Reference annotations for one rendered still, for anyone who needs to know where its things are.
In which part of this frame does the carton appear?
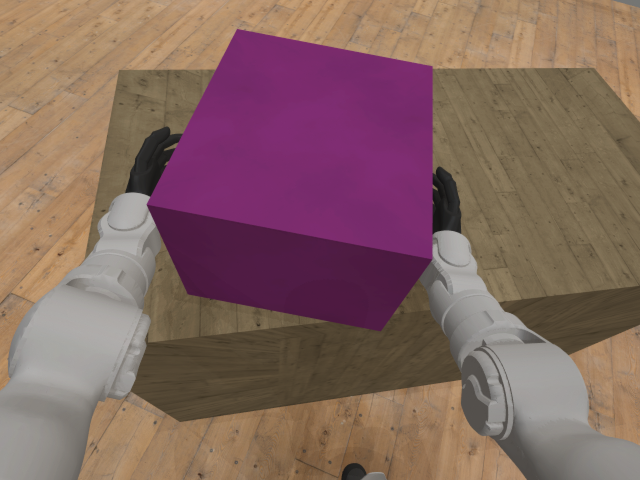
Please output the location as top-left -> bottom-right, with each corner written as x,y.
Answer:
147,29 -> 433,331

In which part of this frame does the robot left hand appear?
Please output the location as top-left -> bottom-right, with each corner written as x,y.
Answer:
125,127 -> 183,197

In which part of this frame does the robot right forearm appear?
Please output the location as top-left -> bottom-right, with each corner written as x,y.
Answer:
419,230 -> 589,418

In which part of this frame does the robot right hand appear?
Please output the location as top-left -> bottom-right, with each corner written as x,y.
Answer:
433,166 -> 461,234

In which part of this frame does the robot right upper arm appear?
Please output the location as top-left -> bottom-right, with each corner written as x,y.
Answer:
461,343 -> 640,480

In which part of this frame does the robot left upper arm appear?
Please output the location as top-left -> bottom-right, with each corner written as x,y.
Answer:
0,284 -> 151,480

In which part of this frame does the robot left forearm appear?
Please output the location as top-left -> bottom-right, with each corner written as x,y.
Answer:
8,193 -> 161,378

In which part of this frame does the pedestal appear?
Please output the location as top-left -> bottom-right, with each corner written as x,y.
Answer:
84,68 -> 640,422

